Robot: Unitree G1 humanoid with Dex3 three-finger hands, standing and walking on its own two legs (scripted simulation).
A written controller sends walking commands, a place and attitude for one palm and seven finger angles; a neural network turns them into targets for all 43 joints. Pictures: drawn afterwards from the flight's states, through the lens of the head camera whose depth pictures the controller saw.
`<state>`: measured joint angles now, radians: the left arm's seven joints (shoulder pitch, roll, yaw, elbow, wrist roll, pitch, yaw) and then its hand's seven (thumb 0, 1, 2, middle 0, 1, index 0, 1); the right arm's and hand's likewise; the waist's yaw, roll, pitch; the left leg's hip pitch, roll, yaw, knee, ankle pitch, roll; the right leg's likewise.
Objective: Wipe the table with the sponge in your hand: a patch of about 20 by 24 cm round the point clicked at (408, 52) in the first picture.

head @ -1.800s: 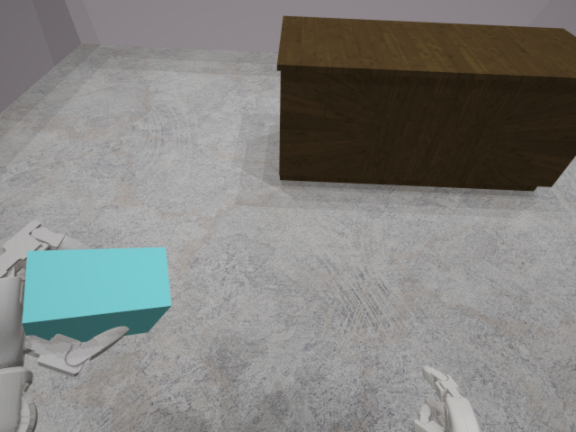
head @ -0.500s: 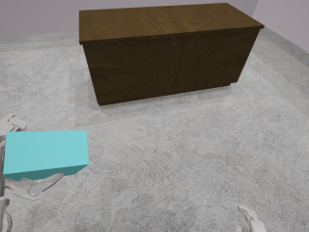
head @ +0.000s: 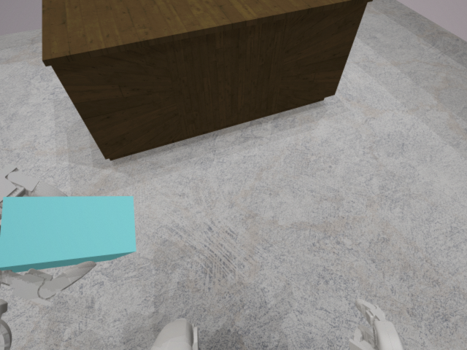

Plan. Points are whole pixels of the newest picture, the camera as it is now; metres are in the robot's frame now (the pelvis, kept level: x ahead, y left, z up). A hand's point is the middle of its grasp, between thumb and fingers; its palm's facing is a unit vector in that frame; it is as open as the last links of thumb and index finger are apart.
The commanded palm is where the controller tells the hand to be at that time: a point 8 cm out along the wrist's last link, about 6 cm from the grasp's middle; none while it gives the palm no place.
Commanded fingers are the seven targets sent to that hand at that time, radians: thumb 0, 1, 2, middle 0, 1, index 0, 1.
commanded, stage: walk to a spot facing it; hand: left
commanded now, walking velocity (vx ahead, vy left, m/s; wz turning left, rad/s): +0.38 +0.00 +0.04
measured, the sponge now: (87, 234) +0.23 +0.19 +0.15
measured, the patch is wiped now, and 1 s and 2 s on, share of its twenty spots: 0.00 0.00 0.00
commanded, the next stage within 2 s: none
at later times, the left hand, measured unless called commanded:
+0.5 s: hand (122, 126) +0.39 +0.18 +0.18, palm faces +0.39 -0.78 -0.49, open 10.6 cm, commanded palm +0.33 +0.23 +0.19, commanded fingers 0.00 0.10 1.30 -1.20 -1.60 -1.20 -1.60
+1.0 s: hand (146, 57) +0.54 +0.18 +0.20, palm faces +0.44 -0.79 -0.43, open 10.6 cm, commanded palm +0.47 +0.22 +0.19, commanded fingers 0.00 0.10 1.30 -1.20 -1.60 -1.20 -1.60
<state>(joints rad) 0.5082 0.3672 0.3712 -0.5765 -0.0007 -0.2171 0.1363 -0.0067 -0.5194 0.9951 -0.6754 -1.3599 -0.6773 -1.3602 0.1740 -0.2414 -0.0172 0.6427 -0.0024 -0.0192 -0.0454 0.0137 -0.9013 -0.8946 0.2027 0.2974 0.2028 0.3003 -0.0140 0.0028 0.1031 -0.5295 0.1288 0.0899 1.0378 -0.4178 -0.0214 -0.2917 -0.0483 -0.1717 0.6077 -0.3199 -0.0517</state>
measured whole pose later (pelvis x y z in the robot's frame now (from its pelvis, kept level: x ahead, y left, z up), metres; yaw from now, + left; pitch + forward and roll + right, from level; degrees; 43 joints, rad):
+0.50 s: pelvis +0.17 -0.05 -0.01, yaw +0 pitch +0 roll +0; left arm 0.43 0.37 0.35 -0.51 0.00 -0.20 0.14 -0.01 -0.52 1.00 -0.68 -1.36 -0.68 -1.36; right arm 0.21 -0.15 0.03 0.63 0.00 -0.07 -0.05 0.01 -0.90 -0.89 0.21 0.30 0.21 0.30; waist 0.03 0.07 0.07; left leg -0.37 0.16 0.07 0.95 -0.47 -0.02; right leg -0.35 -0.08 -0.21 0.69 -0.31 -0.04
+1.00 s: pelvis +0.33 -0.07 +0.00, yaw +4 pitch +0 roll +0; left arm 0.44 0.39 0.40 -0.57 -0.02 -0.22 0.15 -0.01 -0.52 1.00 -0.68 -1.36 -0.68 -1.36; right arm 0.17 -0.14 0.00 0.58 0.01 -0.09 -0.03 0.01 -0.90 -0.90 0.20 0.30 0.20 0.30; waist -0.02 -0.01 0.06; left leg -0.33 0.10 0.14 0.58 -0.25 0.00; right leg -0.50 -0.11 -0.10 1.04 -0.43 0.03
